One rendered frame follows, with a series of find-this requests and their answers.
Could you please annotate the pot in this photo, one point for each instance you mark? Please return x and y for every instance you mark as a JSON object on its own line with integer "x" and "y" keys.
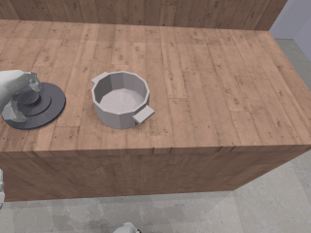
{"x": 121, "y": 99}

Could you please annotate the knob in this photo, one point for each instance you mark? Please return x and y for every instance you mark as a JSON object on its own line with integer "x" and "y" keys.
{"x": 30, "y": 98}

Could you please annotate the lid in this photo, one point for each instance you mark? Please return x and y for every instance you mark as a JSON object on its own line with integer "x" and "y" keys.
{"x": 52, "y": 104}

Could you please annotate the table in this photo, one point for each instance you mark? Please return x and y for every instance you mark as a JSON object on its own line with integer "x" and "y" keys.
{"x": 229, "y": 105}

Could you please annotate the robot left hand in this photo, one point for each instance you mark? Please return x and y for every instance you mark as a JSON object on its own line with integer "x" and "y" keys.
{"x": 15, "y": 81}

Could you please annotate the left robot shin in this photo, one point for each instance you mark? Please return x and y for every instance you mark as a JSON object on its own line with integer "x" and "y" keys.
{"x": 129, "y": 224}

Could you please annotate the left robot forearm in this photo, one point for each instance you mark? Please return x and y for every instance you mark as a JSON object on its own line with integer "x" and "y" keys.
{"x": 5, "y": 97}

